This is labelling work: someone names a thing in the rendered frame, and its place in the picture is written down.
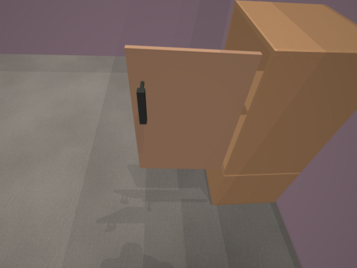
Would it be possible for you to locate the handle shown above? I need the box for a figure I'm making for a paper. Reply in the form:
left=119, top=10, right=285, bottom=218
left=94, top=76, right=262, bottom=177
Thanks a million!
left=137, top=81, right=147, bottom=125

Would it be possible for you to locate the cupboard door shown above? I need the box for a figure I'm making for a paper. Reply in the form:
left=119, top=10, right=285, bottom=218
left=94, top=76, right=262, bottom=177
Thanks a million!
left=124, top=45, right=262, bottom=169

